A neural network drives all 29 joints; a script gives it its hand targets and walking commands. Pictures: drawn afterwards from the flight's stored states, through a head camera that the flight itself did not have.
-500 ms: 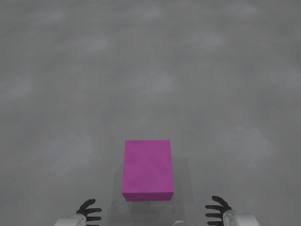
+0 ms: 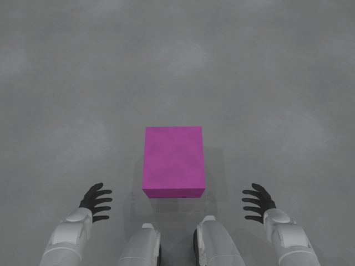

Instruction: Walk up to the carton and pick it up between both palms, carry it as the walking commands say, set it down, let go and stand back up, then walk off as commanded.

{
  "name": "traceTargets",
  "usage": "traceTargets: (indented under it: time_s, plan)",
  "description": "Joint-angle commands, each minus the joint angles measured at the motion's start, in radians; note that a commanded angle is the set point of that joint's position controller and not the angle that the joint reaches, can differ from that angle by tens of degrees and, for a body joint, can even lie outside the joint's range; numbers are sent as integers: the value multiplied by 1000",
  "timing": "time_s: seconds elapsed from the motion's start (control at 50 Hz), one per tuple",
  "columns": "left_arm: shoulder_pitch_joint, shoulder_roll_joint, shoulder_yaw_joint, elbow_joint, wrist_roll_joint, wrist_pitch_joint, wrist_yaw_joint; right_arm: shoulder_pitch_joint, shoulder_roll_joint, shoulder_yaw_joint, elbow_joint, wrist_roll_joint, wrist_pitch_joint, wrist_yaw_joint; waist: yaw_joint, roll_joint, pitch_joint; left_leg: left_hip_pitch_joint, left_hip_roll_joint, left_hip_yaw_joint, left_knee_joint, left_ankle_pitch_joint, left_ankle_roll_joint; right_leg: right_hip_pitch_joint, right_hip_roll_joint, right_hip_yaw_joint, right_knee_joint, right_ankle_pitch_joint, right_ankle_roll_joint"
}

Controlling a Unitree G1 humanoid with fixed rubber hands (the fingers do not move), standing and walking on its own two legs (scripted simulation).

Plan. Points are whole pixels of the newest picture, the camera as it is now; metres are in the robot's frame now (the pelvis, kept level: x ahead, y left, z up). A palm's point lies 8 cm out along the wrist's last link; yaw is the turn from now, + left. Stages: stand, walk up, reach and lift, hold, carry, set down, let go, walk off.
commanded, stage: reach and lift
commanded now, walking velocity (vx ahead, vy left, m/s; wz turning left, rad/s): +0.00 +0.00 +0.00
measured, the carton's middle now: (174, 163) +0.51 +0.02 -0.58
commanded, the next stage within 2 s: none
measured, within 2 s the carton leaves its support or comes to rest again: neither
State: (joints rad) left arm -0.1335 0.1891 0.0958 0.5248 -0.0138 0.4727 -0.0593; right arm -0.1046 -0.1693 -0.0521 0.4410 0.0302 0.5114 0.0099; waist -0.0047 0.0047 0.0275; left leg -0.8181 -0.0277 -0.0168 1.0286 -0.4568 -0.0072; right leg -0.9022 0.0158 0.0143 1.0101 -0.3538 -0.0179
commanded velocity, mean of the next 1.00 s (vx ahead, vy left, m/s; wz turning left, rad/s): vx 0.00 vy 0.00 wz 0.00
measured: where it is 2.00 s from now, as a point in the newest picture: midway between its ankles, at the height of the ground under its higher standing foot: outside the picture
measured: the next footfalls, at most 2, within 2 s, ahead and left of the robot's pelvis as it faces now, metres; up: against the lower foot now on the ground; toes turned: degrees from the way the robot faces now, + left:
none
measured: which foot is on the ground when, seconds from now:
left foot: down 0.00-1.00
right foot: down 0.00-1.00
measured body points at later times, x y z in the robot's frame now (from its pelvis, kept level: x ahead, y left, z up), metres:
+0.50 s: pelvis -0.01 +0.00 -0.03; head +0.21 -0.01 +0.37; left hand +0.40 +0.24 -0.12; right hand +0.39 -0.21 -0.14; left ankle +0.03 +0.13 -0.67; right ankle +0.08 -0.11 -0.67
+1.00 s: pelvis +0.00 +0.01 -0.05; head +0.30 +0.01 +0.28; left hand +0.51 +0.25 -0.16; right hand +0.50 -0.21 -0.17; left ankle +0.03 +0.13 -0.67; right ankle +0.08 -0.11 -0.67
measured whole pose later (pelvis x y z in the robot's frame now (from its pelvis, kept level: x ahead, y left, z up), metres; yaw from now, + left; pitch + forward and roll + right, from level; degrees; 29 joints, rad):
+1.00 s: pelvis +0.00 +0.01 -0.05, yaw +2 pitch +47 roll +0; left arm -1.07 0.36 0.30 0.95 -0.02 0.13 -0.09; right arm -1.01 -0.27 -0.34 0.84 0.00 0.14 0.01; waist -0.02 0.01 -0.09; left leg -1.54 -0.05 -0.03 1.13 -0.40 0.00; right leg -1.59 0.01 0.02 1.07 -0.29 0.00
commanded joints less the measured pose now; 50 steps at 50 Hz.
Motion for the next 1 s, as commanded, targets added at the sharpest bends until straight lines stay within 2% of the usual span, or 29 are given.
traceTargets:
  time_s: [0.0, 0.02, 0.04, 0.08, 0.14, 0.26, 0.3, 0.34, 0.36, 0.38, 0.4, 0.42, 0.5, 0.52, 0.54, 0.6, 0.68, 0.7, 0.72, 0.76, 0.78, 0.8, 0.82, 0.84, 0.88, 0.9, 0.92, 0.94, 0.98]
  plan:
    - [-273, 130, 55, -56, -14, -21, -5, -296, -74, -36, -70, 12, -11, -17, 9, -20, -325, -64, 19, 13, -142, -33, 31, 281, -1, 7, -106, -116, 14]
    - [-258, 146, 65, 4, -9, -15, -8, -299, -59, -20, -39, 18, -2, -23, 22, -34, -317, -72, 12, 18, -124, -19, 32, 301, -8, 16, -116, -127, 15]
    - [-285, 155, 68, -1, -9, -19, -10, -309, -75, -44, -29, 11, -3, -31, 1, -32, -330, -77, 11, 23, -117, 0, 29, 299, -4, 14, -110, -92, 22]
    - [-351, 171, 87, 44, -9, -32, -13, -367, -64, -49, 10, 18, -12, -42, 16, -14, -341, -100, 17, 16, -108, 21, 31, 268, -5, 15, -97, -71, 22]
    - [-448, 191, 85, 108, -24, -68, -14, -436, -80, -79, 85, 9, -43, -57, 1, -18, -418, -126, 8, 16, -84, 65, 19, 263, 0, 13, -74, -4, 27]
    - [-642, 230, 93, 169, -47, -160, -30, -595, -86, -117, 149, 22, -140, -67, -14, 43, -555, -178, -6, 23, -62, 147, -5, 203, 9, 10, -37, 123, 37]
    - [-673, 269, 115, 214, -40, -183, -34, -650, -96, -127, 154, 15, -163, -70, 0, -4, -589, -210, -10, 27, -56, 151, -4, 214, 10, 18, -36, 134, 52]
    - [-724, 279, 124, 225, -50, -201, -41, -677, -94, -120, 144, 22, -183, -76, -1, -14, -640, -244, -19, 32, -63, 166, -3, 248, 8, 20, -29, 175, 61]
    - [-749, 286, 126, 260, -49, -211, -41, -728, -105, -126, 174, 25, -192, -74, 13, -5, -665, -270, -26, 34, -65, 166, -8, 246, 12, 20, -20, 183, 62]
    - [-754, 295, 129, 278, -50, -223, -40, -731, -113, -138, 197, 26, -204, -75, 0, -5, -662, -267, -21, 25, -72, 172, -3, 222, 11, 20, -20, 181, 62]
    - [-766, 283, 119, 303, -51, -233, -42, -746, -112, -138, 209, 28, -216, -75, 18, 28, -680, -269, -26, 35, -63, 189, -10, 209, 6, 27, -22, 190, 58]
    - [-802, 277, 120, 289, -54, -249, -43, -764, -98, -141, 208, 28, -231, -69, 6, -10, -692, -275, -24, 26, -67, 213, -11, 190, 13, 18, -11, 218, 65]
    - [-898, 300, 152, 315, -63, -307, -47, -861, -147, -182, 231, 25, -299, -67, -2, 8, -804, -305, -27, 17, -41, 268, -25, 151, 18, 26, 14, 287, 62]
    - [-904, 316, 157, 347, -59, -313, -46, -869, -145, -179, 258, 24, -307, -65, 2, -11, -824, -298, -27, 10, -36, 298, -24, 136, 14, 29, 17, 303, 60]
    - [-899, 303, 160, 358, -55, -320, -44, -873, -160, -192, 273, 12, -319, -65, -12, -29, -827, -327, -32, 9, -35, 315, -25, 152, 17, 32, 17, 344, 59]
    - [-978, 325, 163, 355, -50, -339, -43, -941, -169, -214, 267, 17, -343, -53, -1, -7, -858, -346, -35, 8, -28, 322, -22, 126, 18, 34, 29, 361, 59]
    - [-1054, 343, 176, 339, -59, -348, -40, -1015, -205, -245, 292, 7, -361, -45, -19, -2, -924, -328, -32, 1, -14, 357, -27, 81, 17, 20, 45, 379, 50]
    - [-1076, 346, 185, 329, -54, -352, -39, -1036, -201, -239, 294, 12, -365, -40, -3, 6, -948, -334, -37, 5, -10, 405, -30, 85, 19, 26, 47, 428, 50]
    - [-1117, 354, 177, 333, -63, -349, -36, -1057, -207, -249, 311, 19, -366, -35, -25, 19, -982, -326, -36, 3, 0, 398, -29, 100, 20, 23, 60, 441, 46]
    - [-1139, 358, 198, 340, -48, -350, -33, -1103, -221, -257, 299, 11, -369, -25, 2, 4, -941, -360, -37, 7, -6, 380, -28, 63, 20, 19, 56, 418, 50]
    - [-1137, 342, 195, 366, -51, -344, -35, -1096, -217, -260, 327, 12, -368, -23, -6, 6, -951, -361, -40, 8, -1, 399, -27, 79, 19, 19, 56, 445, 47]
    - [-1150, 353, 208, 338, -36, -351, -34, -1108, -206, -257, 300, 15, -371, -19, 11, 14, -990, -363, -40, 10, 5, 419, -26, 92, 17, 23, 73, 470, 50]
    - [-1165, 351, 212, 307, -37, -357, -31, -1115, -210, -274, 293, 8, -376, -18, 3, 19, -1030, -346, -39, 10, 6, 466, -26, 96, 17, 24, 77, 520, 47]
    - [-1162, 365, 225, 316, -31, -356, -28, -1120, -216, -285, 296, -6, -377, -16, -6, -15, -1031, -353, -37, 1, 12, 451, -25, 96, 21, 17, 84, 506, 47]
    - [-1133, 320, 214, 345, -25, -360, -26, -1103, -226, -299, 301, -18, -385, -9, -14, 14, -1034, -339, -35, -3, 24, 511, -28, 53, 17, 7, 99, 538, 46]
    - [-1124, 320, 227, 320, -13, -361, -26, -1084, -231, -307, 296, -30, -385, -5, -12, -4, -1079, -324, -37, 3, 38, 528, -33, 48, 21, 6, 98, 550, 44]
    - [-1106, 321, 243, 311, 5, -366, -25, -1056, -222, -306, 290, -30, -392, -5, 3, 13, -1109, -326, -36, 0, 47, 579, -31, 52, 17, 16, 104, 600, 39]
    - [-1047, 304, 226, 354, 9, -366, -30, -1006, -201, -310, 318, -35, -394, 1, -23, 3, -1102, -350, -33, -3, 55, 577, -30, 51, 17, 13, 114, 622, 39]
    - [-1036, 291, 230, 324, 18, -378, -34, -972, -196, -325, 311, -51, -400, 12, -16, 19, -1075, -345, -23, -11, 69, 602, -27, -49, 10, 1, 124, 585, 41]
